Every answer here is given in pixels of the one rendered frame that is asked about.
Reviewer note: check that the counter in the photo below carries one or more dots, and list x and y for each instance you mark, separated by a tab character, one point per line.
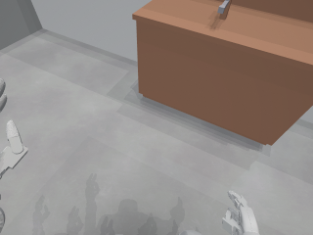
248	70

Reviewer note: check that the tap lever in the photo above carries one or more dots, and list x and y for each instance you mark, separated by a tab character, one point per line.
222	7

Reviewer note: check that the right robot hand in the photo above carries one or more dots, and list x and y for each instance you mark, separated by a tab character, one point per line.
238	223

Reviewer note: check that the left robot hand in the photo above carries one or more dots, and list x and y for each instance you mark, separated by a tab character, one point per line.
10	156

